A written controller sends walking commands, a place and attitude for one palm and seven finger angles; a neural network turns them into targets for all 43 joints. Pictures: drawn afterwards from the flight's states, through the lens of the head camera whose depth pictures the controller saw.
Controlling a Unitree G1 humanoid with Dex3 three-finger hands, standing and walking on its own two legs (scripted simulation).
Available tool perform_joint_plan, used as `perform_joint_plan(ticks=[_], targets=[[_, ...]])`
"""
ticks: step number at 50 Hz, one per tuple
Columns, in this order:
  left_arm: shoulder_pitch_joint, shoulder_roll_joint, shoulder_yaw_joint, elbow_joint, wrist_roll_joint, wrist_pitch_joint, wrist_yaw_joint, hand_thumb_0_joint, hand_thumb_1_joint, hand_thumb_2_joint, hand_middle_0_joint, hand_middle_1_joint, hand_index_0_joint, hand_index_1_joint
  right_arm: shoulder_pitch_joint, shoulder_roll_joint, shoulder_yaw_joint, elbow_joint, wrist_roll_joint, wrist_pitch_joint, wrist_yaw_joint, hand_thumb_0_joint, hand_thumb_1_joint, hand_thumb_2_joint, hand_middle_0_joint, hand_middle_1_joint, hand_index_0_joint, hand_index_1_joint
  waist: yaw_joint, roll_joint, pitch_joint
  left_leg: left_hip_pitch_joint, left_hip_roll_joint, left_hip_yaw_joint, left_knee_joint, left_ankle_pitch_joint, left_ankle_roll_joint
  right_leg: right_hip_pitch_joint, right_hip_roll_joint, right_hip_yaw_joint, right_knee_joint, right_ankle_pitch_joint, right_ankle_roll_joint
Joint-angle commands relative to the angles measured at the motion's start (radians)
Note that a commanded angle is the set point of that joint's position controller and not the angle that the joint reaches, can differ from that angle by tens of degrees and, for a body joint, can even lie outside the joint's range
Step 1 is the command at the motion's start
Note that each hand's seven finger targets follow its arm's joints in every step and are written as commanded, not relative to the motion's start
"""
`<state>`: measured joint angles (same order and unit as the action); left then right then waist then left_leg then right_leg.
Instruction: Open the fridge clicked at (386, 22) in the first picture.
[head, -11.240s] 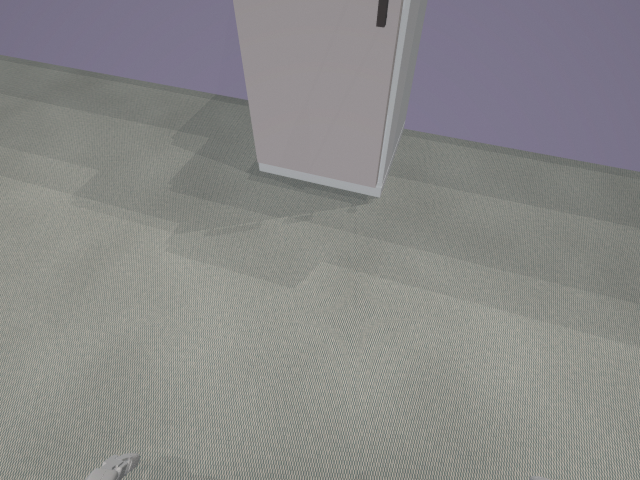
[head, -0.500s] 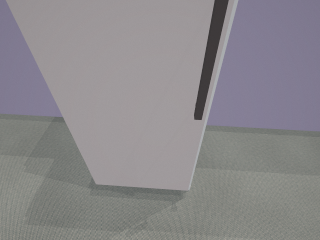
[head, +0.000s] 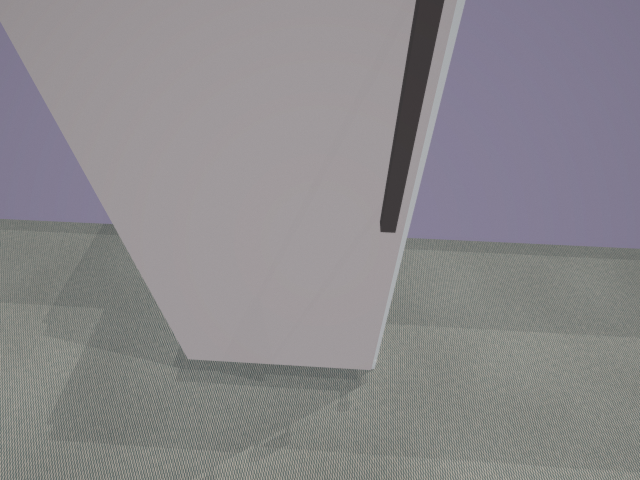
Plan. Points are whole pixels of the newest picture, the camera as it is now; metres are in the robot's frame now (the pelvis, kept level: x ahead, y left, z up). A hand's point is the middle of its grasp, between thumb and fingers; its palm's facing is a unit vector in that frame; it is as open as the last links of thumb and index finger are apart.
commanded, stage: look again from close up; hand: right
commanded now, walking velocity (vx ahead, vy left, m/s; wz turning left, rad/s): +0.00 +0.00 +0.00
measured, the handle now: (403, 123) +0.53 -0.08 +0.19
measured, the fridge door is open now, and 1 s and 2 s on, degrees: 0 0 0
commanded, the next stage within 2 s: none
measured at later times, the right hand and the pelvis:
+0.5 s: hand out of the picture +0.08 -0.22 -0.16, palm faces -0.04 +0.95 -0.30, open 7.4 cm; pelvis +0.02 +0.01 +0.00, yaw +0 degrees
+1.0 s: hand out of the picture +0.09 -0.21 -0.16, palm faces -0.04 +0.95 -0.31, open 7.4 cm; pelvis +0.03 +0.02 +0.01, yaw +0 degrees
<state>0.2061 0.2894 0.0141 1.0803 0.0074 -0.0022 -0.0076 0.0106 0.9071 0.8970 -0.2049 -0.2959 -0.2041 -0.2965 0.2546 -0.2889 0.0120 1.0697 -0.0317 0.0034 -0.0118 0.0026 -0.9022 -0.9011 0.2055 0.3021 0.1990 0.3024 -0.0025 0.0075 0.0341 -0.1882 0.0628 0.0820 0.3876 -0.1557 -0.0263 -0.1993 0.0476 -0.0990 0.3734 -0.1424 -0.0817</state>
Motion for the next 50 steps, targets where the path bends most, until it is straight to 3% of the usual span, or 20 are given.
perform_joint_plan(ticks=[1,10,13,19,29,40,50], targets=[[-0.03,0.195,0.039,-0.056,0.0,-0.025,0.009,0.0,0.9,0.9,-0.2,-0.3,-0.2,-0.3,-0.005,-0.168,-0.033,-0.05,0.006,-0.025,-0.015,0.0,-0.9,-0.9,0.2,0.3,0.2,0.3,0.002,-0.015,-0.001,0.008,0.074,-0.104,-0.065,-0.073,0.047,-0.038,-0.188,0.214,-0.164,-0.204,0.049],[-0.053,0.192,0.036,-0.05,0.0,-0.028,0.009,0.0,0.9,0.9,-0.2,-0.3,-0.2,-0.3,-0.035,-0.174,-0.034,-0.052,0.006,-0.029,-0.016,0.0,-0.9,-0.9,0.2,0.3,0.2,0.3,0.002,-0.015,-0.007,0.025,0.08,-0.108,-0.078,-0.024,0.044,-0.011,-0.184,0.197,-0.148,-0.107,0.051],[-0.058,0.192,0.034,-0.049,0.0,-0.03,0.009,0.0,0.9,0.9,-0.2,-0.3,-0.2,-0.3,-0.041,-0.18,-0.034,-0.054,0.007,-0.032,-0.016,0.0,-0.9,-0.9,0.2,0.3,0.2,0.3,0.003,-0.009,-0.043,0.041,0.084,-0.107,-0.08,0.017,0.045,0.03,-0.185,0.186,-0.128,-0.015,0.05],[-0.076,0.201,0.029,-0.045,-0.001,-0.032,0.009,0.0,0.9,0.9,-0.2,-0.3,-0.2,-0.3,-0.067,-0.192,-0.034,-0.054,0.01,-0.034,-0.015,0.0,-0.9,-0.9,0.2,0.3,0.2,0.3,0.004,-0.01,-0.057,0.063,0.089,-0.108,-0.09,0.045,0.044,0.05,-0.185,0.178,-0.118,0.051,0.053],[-0.09,0.21,0.023,-0.037,-0.001,-0.031,0.01,0.0,0.9,0.9,-0.2,-0.3,-0.2,-0.3,-0.095,-0.204,-0.034,-0.046,0.011,-0.032,-0.012,0.0,-0.9,-0.9,0.2,0.3,0.2,0.3,0.003,-0.006,-0.031,0.069,0.09,-0.11,-0.11,0.038,0.042,0.049,-0.187,0.174,-0.141,0.034,0.057],[-0.091,0.217,0.02,-0.028,0.0,-0.034,0.011,0.0,0.9,0.9,-0.2,-0.3,-0.2,-0.3,-0.104,-0.21,-0.034,-0.042,0.013,-0.036,-0.011,0.0,-0.9,-0.9,0.2,0.3,0.2,0.3,0.004,-0.003,-0.062,0.089,0.095,-0.114,-0.122,0.066,0.045,0.079,-0.189,0.168,-0.135,0.077,0.057],[-0.086,0.211,0.015,-0.02,0.0,-0.03,0.013,0.0,0.9,0.9,-0.2,-0.3,-0.2,-0.3,-0.1,-0.206,-0.034,-0.033,0.013,-0.034,-0.01,0.0,-0.9,-0.9,0.2,0.3,0.2,0.3,0.003,-0.007,-0.027,0.077,0.092,-0.117,-0.138,0.03,0.044,0.066,-0.185,0.171,-0.146,0.034,0.06]])
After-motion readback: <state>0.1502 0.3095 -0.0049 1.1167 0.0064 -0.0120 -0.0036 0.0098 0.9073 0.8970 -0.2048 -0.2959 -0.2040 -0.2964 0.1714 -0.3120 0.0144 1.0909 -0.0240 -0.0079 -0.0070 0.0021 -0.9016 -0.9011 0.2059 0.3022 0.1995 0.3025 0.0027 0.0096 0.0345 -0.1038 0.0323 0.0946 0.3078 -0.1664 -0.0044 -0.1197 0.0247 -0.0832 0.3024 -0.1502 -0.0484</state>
